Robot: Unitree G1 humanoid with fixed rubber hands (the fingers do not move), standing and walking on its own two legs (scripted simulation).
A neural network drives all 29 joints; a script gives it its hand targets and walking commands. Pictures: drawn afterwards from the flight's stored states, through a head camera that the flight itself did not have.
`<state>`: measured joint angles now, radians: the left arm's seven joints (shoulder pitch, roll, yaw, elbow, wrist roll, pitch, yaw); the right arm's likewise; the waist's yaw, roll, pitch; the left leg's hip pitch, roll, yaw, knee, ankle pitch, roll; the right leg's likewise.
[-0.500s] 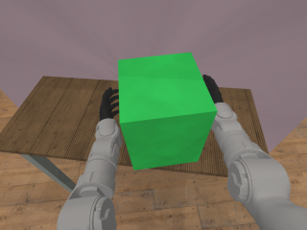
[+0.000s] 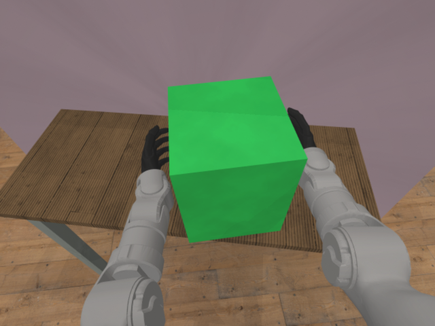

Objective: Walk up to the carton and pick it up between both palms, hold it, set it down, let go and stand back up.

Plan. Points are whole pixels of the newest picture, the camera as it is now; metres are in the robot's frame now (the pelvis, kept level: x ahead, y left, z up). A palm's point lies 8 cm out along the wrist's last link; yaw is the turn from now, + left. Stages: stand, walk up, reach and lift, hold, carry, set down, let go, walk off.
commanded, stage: reach and lift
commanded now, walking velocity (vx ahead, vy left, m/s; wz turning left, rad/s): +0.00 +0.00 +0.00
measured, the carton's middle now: (227, 163) +0.43 +0.04 +0.05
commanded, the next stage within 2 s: none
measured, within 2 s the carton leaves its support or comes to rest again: leaves its support in 0.32 s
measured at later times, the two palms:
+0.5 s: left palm (150, 164) +0.38 +0.17 +0.09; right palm (305, 143) +0.45 -0.11 +0.10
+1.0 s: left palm (137, 161) +0.35 +0.18 +0.13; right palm (309, 138) +0.42 -0.10 +0.15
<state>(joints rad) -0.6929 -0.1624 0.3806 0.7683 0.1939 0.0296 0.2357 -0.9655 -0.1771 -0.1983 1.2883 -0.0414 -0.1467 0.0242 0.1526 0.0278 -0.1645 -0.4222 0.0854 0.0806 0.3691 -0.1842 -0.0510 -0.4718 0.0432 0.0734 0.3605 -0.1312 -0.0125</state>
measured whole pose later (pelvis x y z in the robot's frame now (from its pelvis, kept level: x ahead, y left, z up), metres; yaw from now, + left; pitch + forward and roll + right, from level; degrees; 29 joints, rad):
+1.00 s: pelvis -0.02 +0.00 +0.00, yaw +0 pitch +7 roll +0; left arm -0.71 -0.13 0.38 0.72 0.19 0.21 0.21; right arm -0.96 -0.14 -0.20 1.21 -0.03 0.04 -0.02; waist 0.14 0.03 -0.20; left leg -0.32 0.09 0.08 0.38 -0.18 -0.05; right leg -0.36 0.04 0.07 0.35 -0.12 -0.01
